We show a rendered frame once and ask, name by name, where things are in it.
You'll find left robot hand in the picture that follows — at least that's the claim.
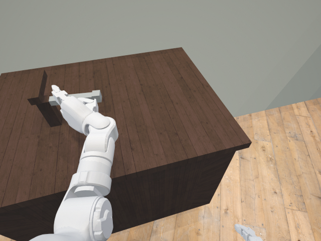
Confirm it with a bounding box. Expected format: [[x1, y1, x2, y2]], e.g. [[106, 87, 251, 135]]
[[51, 85, 98, 134]]

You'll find tap lever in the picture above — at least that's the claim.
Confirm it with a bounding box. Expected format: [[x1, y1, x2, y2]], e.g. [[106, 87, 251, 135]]
[[49, 90, 102, 106]]

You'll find robot left upper arm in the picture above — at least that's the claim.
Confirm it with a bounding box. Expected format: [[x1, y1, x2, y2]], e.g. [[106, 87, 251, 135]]
[[29, 196, 113, 241]]

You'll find left robot forearm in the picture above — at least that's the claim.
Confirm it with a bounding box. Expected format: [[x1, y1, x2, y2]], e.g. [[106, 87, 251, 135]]
[[54, 112, 118, 233]]

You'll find right robot hand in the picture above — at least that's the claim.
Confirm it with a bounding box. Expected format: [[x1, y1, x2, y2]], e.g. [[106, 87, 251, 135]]
[[234, 224, 263, 241]]

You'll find counter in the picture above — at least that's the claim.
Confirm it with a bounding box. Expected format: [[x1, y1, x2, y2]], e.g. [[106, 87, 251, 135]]
[[0, 47, 252, 241]]

